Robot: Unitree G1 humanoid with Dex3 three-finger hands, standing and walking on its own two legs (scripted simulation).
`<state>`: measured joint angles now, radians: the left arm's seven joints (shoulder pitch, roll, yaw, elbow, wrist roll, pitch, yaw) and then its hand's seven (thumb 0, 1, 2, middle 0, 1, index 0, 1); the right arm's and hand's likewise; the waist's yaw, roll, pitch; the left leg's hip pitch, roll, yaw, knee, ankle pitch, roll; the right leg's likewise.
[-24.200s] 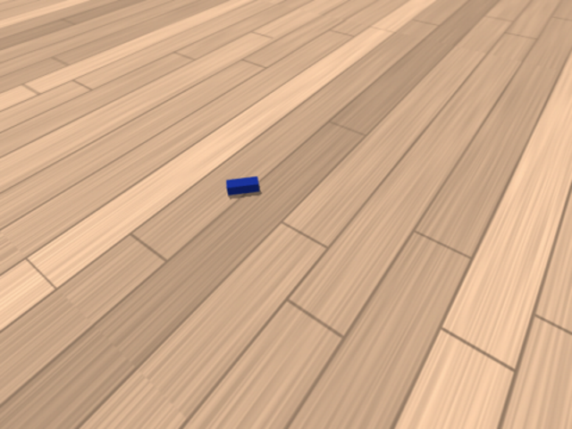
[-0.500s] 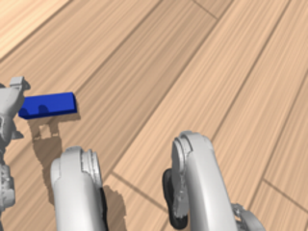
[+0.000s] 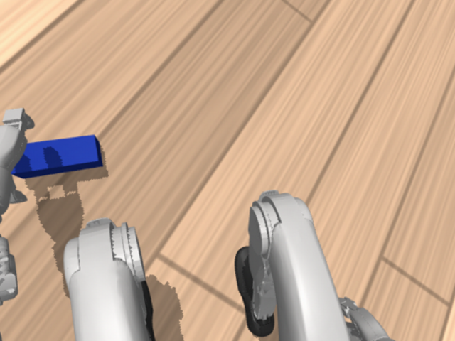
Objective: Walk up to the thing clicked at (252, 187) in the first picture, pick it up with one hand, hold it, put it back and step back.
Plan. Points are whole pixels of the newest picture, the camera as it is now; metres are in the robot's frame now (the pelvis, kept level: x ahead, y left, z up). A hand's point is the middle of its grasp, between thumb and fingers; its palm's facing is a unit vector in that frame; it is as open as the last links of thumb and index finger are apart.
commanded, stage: rise first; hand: left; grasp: from above
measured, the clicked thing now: (58, 156) +0.47 +0.30 -0.29
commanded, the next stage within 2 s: approach in 1.16 s
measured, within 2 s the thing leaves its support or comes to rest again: neither
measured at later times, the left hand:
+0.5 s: hand (12, 163) +0.43 +0.33 -0.18, palm faces -0.45 -0.08 -0.89, open 14.2 cm
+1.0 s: hand (7, 162) +0.43 +0.33 -0.17, palm faces -0.45 -0.07 -0.89, open 14.2 cm
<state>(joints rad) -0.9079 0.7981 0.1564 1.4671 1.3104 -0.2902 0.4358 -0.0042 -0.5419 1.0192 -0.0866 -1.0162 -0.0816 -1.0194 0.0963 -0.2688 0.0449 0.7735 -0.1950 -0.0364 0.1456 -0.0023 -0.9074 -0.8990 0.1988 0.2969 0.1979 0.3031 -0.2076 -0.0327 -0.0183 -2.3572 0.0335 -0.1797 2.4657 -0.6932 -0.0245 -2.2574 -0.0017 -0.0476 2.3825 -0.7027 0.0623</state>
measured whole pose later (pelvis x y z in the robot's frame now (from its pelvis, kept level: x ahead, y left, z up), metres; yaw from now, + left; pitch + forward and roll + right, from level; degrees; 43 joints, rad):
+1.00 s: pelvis +0.00 +0.00 +0.00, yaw +0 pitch +32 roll -9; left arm -0.94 0.82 0.13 1.49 1.31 -0.27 0.41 0.00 -0.56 1.04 -0.09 -1.01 -0.08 -1.03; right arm 0.11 -0.27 0.08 0.75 -0.19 -0.05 0.15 0.00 -0.91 -0.90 0.20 0.30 0.20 0.30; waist -0.23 -0.03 -0.02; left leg -2.36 0.03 -0.18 2.45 -0.68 -0.02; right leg -2.24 0.00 -0.05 2.36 -0.69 0.06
